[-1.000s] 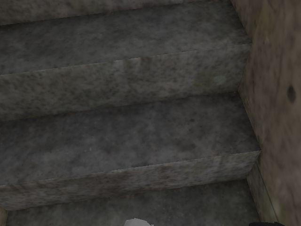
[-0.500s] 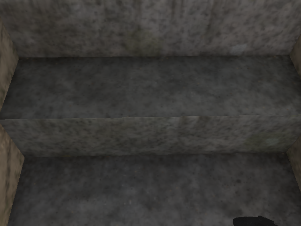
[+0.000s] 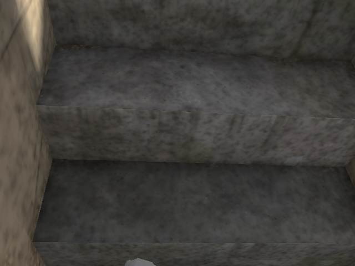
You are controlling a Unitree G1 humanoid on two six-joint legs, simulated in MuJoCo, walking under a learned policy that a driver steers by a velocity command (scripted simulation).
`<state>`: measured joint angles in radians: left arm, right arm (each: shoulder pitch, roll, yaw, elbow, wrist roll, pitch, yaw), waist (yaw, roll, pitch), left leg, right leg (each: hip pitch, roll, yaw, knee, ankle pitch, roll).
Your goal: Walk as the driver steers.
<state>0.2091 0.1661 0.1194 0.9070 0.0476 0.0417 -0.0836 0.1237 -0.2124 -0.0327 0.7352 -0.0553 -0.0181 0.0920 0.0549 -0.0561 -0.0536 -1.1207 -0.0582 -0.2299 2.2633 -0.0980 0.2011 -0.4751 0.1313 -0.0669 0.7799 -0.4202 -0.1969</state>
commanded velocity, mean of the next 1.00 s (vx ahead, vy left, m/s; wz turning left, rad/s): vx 0.34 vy -0.05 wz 0.00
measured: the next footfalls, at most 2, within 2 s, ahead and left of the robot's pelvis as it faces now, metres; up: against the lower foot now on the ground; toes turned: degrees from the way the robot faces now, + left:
left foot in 0.36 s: +0.24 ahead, +0.16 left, +0.21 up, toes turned -3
right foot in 0.78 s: +0.30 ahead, -0.23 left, +0.24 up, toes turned -11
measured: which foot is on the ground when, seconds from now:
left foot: up 0.00-0.34, down 0.36-0.78, up 0.80-1.00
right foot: down 0.00-0.36, up 0.38-0.76, down 0.78-1.00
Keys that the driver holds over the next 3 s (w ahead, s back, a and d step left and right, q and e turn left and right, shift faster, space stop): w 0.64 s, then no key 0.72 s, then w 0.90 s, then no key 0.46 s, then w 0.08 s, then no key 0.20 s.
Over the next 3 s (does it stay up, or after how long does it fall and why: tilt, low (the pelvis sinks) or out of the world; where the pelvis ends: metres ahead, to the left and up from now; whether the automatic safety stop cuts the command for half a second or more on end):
stays up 0.36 -0.07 0.36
